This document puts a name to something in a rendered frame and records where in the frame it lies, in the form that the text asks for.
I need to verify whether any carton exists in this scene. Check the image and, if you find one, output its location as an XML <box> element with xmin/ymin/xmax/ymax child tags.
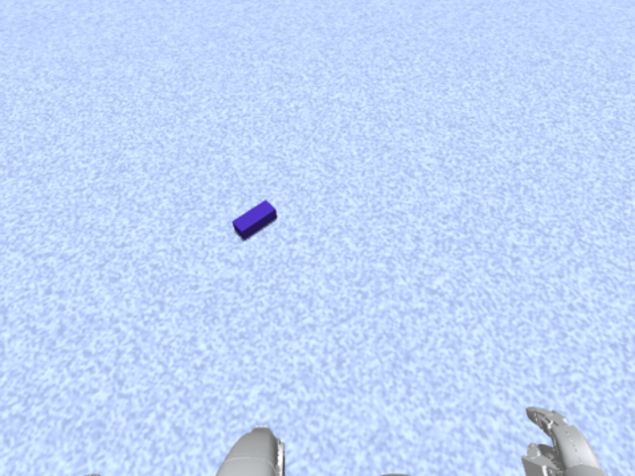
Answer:
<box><xmin>232</xmin><ymin>200</ymin><xmax>277</xmax><ymax>240</ymax></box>

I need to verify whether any right robot hand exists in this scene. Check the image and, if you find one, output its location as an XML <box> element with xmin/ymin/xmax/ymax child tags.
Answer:
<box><xmin>521</xmin><ymin>407</ymin><xmax>602</xmax><ymax>476</ymax></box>

